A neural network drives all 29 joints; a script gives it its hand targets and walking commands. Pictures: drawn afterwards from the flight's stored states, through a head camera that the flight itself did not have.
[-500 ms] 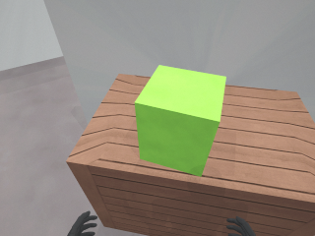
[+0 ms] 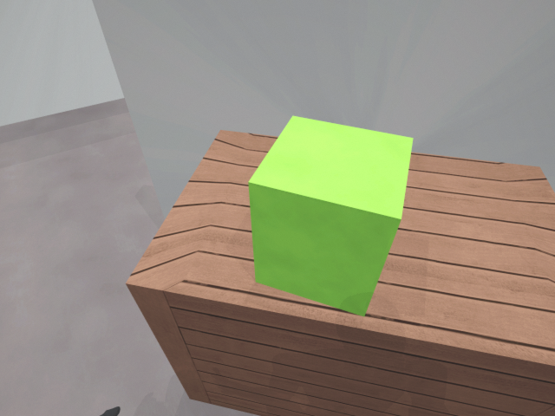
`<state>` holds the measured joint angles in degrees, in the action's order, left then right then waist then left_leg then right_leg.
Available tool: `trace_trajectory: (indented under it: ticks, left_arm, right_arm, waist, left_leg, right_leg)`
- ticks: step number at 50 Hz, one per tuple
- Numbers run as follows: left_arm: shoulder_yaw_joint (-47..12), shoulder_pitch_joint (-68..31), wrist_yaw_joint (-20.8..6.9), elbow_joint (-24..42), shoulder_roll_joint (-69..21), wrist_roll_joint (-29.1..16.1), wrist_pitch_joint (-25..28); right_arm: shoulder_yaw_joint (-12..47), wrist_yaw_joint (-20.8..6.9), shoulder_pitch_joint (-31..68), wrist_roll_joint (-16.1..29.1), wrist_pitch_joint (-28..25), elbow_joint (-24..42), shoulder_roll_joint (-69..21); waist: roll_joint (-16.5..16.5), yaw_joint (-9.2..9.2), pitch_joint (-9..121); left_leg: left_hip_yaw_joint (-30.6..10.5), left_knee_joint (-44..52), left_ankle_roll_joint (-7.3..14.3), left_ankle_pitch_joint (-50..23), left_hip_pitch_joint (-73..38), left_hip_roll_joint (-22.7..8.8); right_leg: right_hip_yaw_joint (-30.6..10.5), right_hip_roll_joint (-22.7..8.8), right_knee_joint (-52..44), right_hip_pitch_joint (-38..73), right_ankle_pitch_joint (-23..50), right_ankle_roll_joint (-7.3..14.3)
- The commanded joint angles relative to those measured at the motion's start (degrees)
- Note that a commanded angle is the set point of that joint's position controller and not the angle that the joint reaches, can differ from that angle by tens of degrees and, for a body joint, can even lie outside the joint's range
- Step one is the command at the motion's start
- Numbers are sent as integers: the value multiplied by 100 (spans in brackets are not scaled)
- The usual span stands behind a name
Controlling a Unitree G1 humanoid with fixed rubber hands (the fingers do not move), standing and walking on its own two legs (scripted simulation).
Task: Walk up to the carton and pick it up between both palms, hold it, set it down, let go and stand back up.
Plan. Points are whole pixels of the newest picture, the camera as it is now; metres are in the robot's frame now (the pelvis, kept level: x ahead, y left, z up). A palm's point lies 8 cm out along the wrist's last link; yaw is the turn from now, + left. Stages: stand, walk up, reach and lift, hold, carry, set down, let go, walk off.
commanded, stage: stand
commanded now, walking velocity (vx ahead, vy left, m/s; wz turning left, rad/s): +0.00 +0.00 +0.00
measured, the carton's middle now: (328, 215) +0.46 -0.07 +0.05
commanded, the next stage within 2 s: none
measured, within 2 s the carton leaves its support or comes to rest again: neither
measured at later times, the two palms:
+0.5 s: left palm out of the picture +0.05 +0.29 -0.11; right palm out of the picture +0.09 -0.27 -0.11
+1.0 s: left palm out of the picture +0.03 +0.30 -0.11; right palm out of the picture +0.06 -0.28 -0.12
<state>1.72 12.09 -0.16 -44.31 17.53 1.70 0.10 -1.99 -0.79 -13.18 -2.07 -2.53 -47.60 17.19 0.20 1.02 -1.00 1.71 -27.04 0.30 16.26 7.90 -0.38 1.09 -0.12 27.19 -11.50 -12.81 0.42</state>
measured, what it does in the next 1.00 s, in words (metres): stands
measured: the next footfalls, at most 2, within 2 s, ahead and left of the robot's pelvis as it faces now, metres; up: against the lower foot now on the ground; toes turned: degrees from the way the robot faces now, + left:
none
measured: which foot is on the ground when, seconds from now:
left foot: down 0.00-1.00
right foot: down 0.00-1.00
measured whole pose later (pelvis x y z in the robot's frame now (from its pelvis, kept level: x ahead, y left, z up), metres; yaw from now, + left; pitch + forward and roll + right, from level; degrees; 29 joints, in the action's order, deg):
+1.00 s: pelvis -0.01 +0.01 +0.01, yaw +1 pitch -4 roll +0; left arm -0.5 8.6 0.0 -65.1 19.2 0.6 1.1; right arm 0.1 -0.4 -8.1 -1.0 -0.9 -64.6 18.8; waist 0.4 0.9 -2.2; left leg 0.2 -19.5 0.7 11.4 4.4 0.7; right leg 1.8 -1.1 19.4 -7.3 -8.4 -0.3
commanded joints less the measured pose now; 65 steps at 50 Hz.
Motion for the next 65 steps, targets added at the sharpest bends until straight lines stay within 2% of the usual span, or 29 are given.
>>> trace_trajectory:
  ticks: [1, 4, 6, 9, 13, 14, 16, 17, 19, 20, 22, 23, 27, 28, 29, 34, 37, 40, 41, 43, 47, 49, 50, 53, 57, 60, 61, 64, 65]
  left_arm:
    - [211, -521, 4, 256, 898, -2, 350]
    - [203, -506, 12, -14, 1069, -17, 317]
    - [146, -324, 5, -295, 1129, -55, 307]
    - [133, -504, 63, -593, 1299, -80, 322]
    - [122, -292, 80, -885, 1504, -96, 284]
    - [78, -334, 68, -956, 1330, -54, 283]
    - [84, -377, 42, -1031, 1350, -65, 298]
    - [47, -389, 16, -1048, 1291, -111, 284]
    - [25, -395, 34, -1176, 1295, -123, 262]
    - [12, -463, 59, -1194, 1453, -77, 274]
    - [38, -471, 83, -1283, 1430, -100, 260]
    - [28, -462, 80, -1345, 1491, -56, 272]
    - [6, -638, 69, -1355, 1362, -120, 269]
    - [8, -506, 51, -1474, 1362, -119, 259]
    - [24, -666, 57, -1427, 1294, -105, 278]
    - [40, -494, 63, -1580, 1469, -75, 250]
    - [-18, -471, 58, -1619, 1320, -87, 228]
    - [20, -613, 50, -1645, 1520, -106, 248]
    - [-24, -591, 53, -1670, 1377, -107, 247]
    - [-9, -498, 74, -1732, 1468, -76, 210]
    - [-41, -722, 58, -1693, 1353, -147, 248]
    - [-43, -625, 95, -1667, 1282, -183, 232]
    - [-28, -778, 114, -1743, 1389, -105, 236]
    - [-3, -596, 100, -1727, 1461, -137, 240]
    - [-14, -589, 92, -1750, 1377, -86, 254]
    - [-13, -836, 117, -1781, 1516, -125, 243]
    - [-78, -725, 84, -1657, 1223, -85, 239]
    - [-37, -703, 86, -1833, 1465, -119, 269]
    - [-26, -772, 76, -1733, 1314, -134, 278]
  right_arm:
    - [-141, 10, 536, 30, -125, 307, 1002]
    - [-188, 41, 490, 51, -48, 4, 1282]
    - [-129, 55, 637, 51, -57, -112, 1351]
    - [-72, 59, 548, 81, -27, -344, 1348]
    - [-54, 69, 488, 122, 24, -598, 1430]
    - [-63, 56, 582, 121, -7, -681, 1402]
    - [-17, 42, 610, 110, -13, -719, 1346]
    - [4, 40, 628, 118, -3, -791, 1373]
    - [-55, 75, 816, 80, -32, -852, 1533]
    - [-15, 86, 702, 120, -18, -874, 1392]
    - [-4, 85, 756, 82, 4, -931, 1340]
    - [-11, 62, 851, 122, 7, -971, 1357]
    - [-56, 80, 886, 126, 19, -1092, 1523]
    - [-38, 98, 698, 88, 17, -1139, 1420]
    - [11, 100, 759, 86, -24, -1131, 1390]
    - [26, 101, 813, 111, 44, -1188, 1305]
    - [-5, 85, 826, 135, 15, -1182, 1409]
    - [18, 111, 770, 106, 70, -1299, 1347]
    - [2, 81, 872, 109, 84, -1279, 1435]
    - [19, 60, 868, 118, 49, -1249, 1378]
    - [-22, 96, 868, 127, 28, -1333, 1487]
    - [-6, 141, 856, 116, 51, -1377, 1475]
    - [28, 122, 857, 100, 52, -1387, 1353]
    - [7, 122, 767, 94, 64, -1425, 1452]
    - [25, 118, 890, 164, 104, -1391, 1394]
    - [-6, 146, 792, 132, 104, -1387, 1423]
    - [-11, 112, 873, 108, 93, -1411, 1483]
    - [6, 83, 759, 117, 69, -1389, 1320]
    - [0, 74, 925, 112, 68, -1345, 1317]
  waist:
    - [51, 13, 345]
    - [-208, -39, 432]
    - [65, 37, 462]
    - [-157, -59, 39]
    - [-25, 14, -161]
    - [227, -32, -53]
    - [-41, -25, 209]
    - [184, 50, 270]
    - [43, 79, 150]
    - [-246, -64, 157]
    - [202, 17, -223]
    - [19, -36, 9]
    - [176, -78, -71]
    - [-116, -84, -58]
    - [192, -30, -235]
    - [-94, 35, -196]
    - [119, -23, 6]
    - [-213, 52, -266]
    - [94, 41, -78]
    - [110, -27, 27]
    - [-186, -46, 13]
    - [366, 22, -42]
    - [82, -29, -225]
    - [-121, 11, 43]
    - [184, -14, 134]
    - [-301, -202, -180]
    - [63, -35, -19]
    - [130, -160, 92]
    - [101, -35, 197]
  left_leg:
    - [-589, 587, 198, -813, 391, -565]
    - [-678, 617, 270, -886, 251, -606]
    - [-697, 661, 277, -1087, 203, -583]
    - [-805, 824, 253, -1214, 350, -604]
    - [-756, 871, 212, -1041, 367, -561]
    - [-769, 886, 240, -1026, 308, -579]
    - [-828, 977, 227, -1113, 158, -646]
    - [-784, 940, 238, -1180, 209, -637]
    - [-817, 1007, 210, -1228, 205, -586]
    - [-860, 1045, 183, -1150, -83, -631]
    - [-800, 1009, 183, -1098, 307, -617]
    - [-828, 1069, 169, -867, 154, -597]
    - [-825, 1139, 209, -828, 259, -624]
    - [-907, 1222, 224, -736, 135, -600]
    - [-811, 1228, 180, -834, 308, -637]
    - [-916, 1352, 205, -618, 313, -659]
    - [-841, 1232, 186, -880, 130, -596]
    - [-872, 1297, 165, -580, 321, -588]
    - [-871, 1330, 179, -492, 286, -613]
    - [-800, 1298, 146, -553, 146, -627]
    - [-931, 1307, 173, -849, 26, -654]
    - [-877, 1292, 189, -844, 187, -614]
    - [-865, 1327, 155, -811, 159, -641]
    - [-855, 1281, 180, -846, 22, -624]
    - [-778, 1173, 152, -975, -28, -615]
    - [-845, 1269, 145, -884, -93, -655]
    - [-804, 1251, 162, -757, 1, -667]
    - [-759, 1266, 109, -1054, -144, -680]
    - [-771, 1274, 127, -1030, -16, -662]
  right_leg:
    - [-658, -649, -602, 238, 805, 212]
    - [-752, -726, -683, 314, 1012, 261]
    - [-721, -735, -662, 376, 1109, 249]
    - [-664, -754, -707, 319, 1194, 233]
    - [-660, -708, -845, 317, 973, 180]
    - [-692, -738, -853, 378, 891, 216]
    - [-619, -746, -792, 472, 965, 192]
    - [-619, -743, -816, 572, 907, 194]
    - [-575, -719, -846, 481, 1032, 170]
    - [-624, -690, -952, 326, 746, 144]
    - [-622, -734, -1043, 381, 850, 154]
    - [-597, -709, -996, 417, 760, 148]
    - [-603, -731, -1109, 406, 681, 126]
    - [-601, -692, -1146, 486, 502, 150]
    - [-667, -725, -1032, 466, 724, 190]
    - [-636, -711, -1051, 594, 415, 182]
    - [-545, -738, -1132, 589, 658, 137]
    - [-590, -676, -1206, 503, 243, 111]
    - [-615, -794, -1185, 579, 347, 143]
    - [-664, -746, -1166, 611, 447, 163]
    - [-661, -795, -1166, 455, 472, 169]
    - [-724, -849, -1176, 609, 689, 165]
    - [-733, -842, -1128, 398, 535, 176]
    - [-655, -766, -1083, 615, 702, 194]
    - [-727, -797, -1199, 586, 822, 146]
    - [-729, -729, -1317, 267, 597, 91]
    - [-645, -743, -1263, 511, 551, 102]
    - [-679, -815, -1101, 564, 786, 154]
    - [-632, -783, -1186, 684, 813, 155]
